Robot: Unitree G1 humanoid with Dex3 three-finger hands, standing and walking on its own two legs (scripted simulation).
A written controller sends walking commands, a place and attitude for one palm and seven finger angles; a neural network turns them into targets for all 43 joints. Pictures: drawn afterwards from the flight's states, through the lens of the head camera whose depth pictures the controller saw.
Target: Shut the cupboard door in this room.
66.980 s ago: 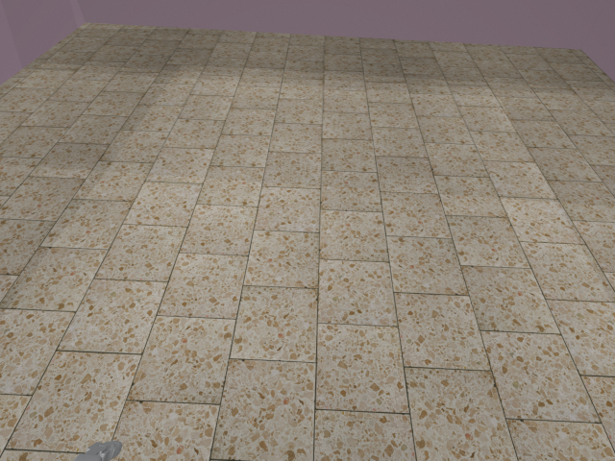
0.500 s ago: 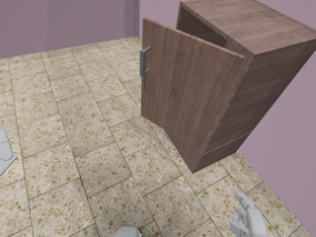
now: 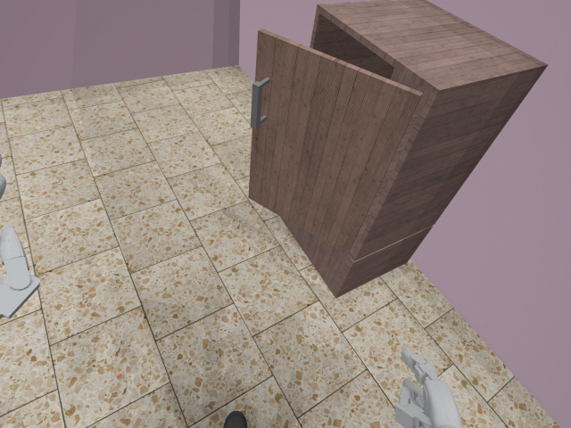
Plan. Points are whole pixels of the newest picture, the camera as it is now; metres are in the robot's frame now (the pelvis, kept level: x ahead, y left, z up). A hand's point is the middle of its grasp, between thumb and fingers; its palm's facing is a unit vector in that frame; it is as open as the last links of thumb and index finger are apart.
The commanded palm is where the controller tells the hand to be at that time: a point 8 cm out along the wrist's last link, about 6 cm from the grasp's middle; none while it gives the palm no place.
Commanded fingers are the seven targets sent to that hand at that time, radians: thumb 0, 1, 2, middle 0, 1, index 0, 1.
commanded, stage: stop stepping back and stand still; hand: left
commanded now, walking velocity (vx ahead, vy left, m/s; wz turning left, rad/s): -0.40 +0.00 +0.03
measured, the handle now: (260, 103) +0.89 +0.16 -0.04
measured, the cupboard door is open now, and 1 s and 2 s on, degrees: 28 28 28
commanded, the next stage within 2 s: let the arm hang, fingers relaxed in 1.38 s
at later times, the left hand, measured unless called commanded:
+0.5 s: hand out of the picture +0.13 +0.27 +0.17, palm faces +0.39 -0.85 -0.35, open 7.4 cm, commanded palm +0.04 +0.32 +0.18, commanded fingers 0.00 0.90 0.90 -0.20 -0.30 -0.20 -0.30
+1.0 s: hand out of the picture +0.10 +0.27 +0.18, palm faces +0.39 -0.79 -0.47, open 7.4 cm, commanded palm +0.05 +0.32 +0.18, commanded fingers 0.00 0.90 0.90 -0.20 -0.30 -0.20 -0.30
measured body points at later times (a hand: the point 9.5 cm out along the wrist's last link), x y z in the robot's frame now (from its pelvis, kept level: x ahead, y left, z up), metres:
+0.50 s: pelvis -0.10 +0.02 -0.02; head -0.12 +0.05 +0.43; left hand +0.10 +0.31 +0.18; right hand +0.01 -0.23 -0.09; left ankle +0.10 +0.09 -0.73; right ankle -0.15 -0.08 -0.73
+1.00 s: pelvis -0.10 +0.03 -0.01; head -0.11 +0.03 +0.44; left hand +0.07 +0.31 +0.20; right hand +0.05 -0.20 -0.09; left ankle -0.07 +0.16 -0.72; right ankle -0.10 -0.05 -0.73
